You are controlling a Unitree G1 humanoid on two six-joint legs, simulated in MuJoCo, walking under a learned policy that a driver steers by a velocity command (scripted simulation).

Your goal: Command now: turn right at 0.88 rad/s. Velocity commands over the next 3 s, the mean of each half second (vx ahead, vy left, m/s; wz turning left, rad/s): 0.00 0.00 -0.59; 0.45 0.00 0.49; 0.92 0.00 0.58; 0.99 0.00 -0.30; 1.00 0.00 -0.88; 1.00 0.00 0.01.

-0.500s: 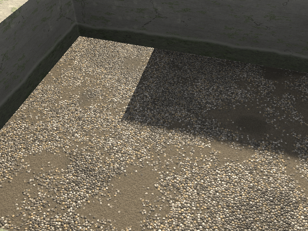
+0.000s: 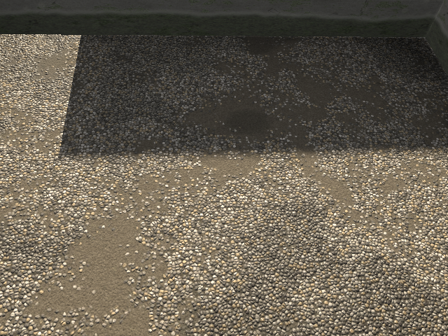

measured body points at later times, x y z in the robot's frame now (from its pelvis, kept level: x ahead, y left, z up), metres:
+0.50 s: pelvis -0.06 -0.02 -0.01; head -0.05 -0.04 +0.44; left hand +0.17 +0.16 -0.10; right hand -0.05 -0.30 -0.13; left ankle +0.01 +0.09 -0.70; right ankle -0.11 -0.10 -0.74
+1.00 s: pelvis -0.02 +0.01 -0.02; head +0.01 +0.04 +0.43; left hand +0.16 +0.28 -0.11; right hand +0.12 -0.24 -0.11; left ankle -0.05 +0.07 -0.74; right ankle +0.01 -0.14 -0.65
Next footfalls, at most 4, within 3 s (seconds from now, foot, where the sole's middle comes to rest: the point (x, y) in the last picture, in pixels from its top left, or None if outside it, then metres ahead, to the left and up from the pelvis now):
0.38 right None -0.07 -0.11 -0.78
0.84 left None -0.01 0.07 -0.78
1.28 right None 0.20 -0.05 -0.78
1.60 left None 0.16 0.21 -0.78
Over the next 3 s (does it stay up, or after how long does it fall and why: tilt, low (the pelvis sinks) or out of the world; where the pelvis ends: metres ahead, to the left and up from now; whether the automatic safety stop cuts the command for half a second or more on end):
stays up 0.05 -0.03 -0.02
